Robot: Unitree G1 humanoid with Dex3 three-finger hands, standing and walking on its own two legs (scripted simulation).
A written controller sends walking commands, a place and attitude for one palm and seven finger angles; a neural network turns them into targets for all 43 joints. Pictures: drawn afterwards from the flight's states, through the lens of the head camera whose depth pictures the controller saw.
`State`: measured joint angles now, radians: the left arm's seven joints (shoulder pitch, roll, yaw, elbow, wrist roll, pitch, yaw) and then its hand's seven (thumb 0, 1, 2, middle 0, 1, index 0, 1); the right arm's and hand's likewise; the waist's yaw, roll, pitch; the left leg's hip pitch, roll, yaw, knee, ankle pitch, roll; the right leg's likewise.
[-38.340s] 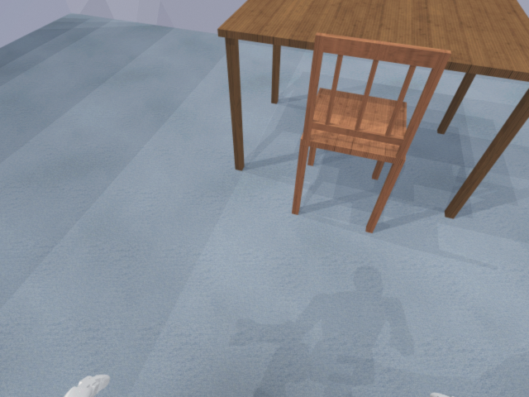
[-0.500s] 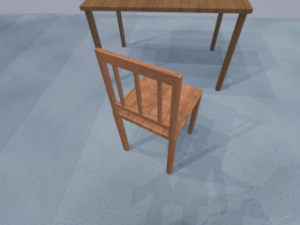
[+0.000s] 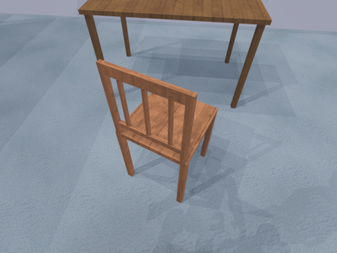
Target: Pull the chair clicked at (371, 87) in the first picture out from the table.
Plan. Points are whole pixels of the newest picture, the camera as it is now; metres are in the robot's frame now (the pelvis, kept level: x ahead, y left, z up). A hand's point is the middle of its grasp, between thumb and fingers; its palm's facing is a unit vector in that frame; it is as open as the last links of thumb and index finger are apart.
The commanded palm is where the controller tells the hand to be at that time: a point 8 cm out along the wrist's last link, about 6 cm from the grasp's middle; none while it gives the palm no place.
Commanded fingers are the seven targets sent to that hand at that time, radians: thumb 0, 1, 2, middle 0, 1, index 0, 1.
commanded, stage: look to check the result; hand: left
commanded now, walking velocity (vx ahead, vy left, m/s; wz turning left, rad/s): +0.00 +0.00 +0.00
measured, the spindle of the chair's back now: (146, 113) +0.62 +0.11 -0.10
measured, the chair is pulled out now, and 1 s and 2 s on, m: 0.61 0.61 0.61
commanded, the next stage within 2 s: stand and wait in 0.68 s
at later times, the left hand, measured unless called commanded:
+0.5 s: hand out of the picture +0.04 +0.19 -0.18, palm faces +0.00 -0.98 -0.21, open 7.4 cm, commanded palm none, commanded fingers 0.00 0.90 0.90 -0.20 -0.30 -0.20 -0.30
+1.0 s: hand out of the picture +0.03 +0.19 -0.18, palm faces -0.01 -0.98 -0.20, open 7.4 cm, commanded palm none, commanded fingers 0.00 0.90 0.90 -0.20 -0.30 -0.20 -0.30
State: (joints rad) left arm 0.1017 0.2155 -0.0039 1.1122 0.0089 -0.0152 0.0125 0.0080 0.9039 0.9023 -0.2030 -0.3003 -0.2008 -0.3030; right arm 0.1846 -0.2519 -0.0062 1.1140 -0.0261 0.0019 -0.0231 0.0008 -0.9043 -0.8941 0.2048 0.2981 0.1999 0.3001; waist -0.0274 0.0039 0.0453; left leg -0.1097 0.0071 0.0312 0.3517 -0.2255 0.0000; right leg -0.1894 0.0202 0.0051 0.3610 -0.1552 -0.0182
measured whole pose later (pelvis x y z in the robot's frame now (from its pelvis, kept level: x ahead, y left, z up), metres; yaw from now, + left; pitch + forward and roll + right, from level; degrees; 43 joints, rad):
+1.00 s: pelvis +0.01 +0.01 +0.00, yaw +0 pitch -1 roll +0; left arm 0.21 0.17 0.00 1.15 0.01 0.00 0.03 0.01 0.91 0.90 -0.20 -0.30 -0.20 -0.30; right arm 0.26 -0.16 0.00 1.14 -0.02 0.00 -0.04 0.00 -0.90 -0.89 0.20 0.30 0.20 0.30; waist -0.02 0.00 0.05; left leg -0.10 -0.01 0.04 0.36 -0.25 0.02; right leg -0.18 0.01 0.02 0.38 -0.18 0.00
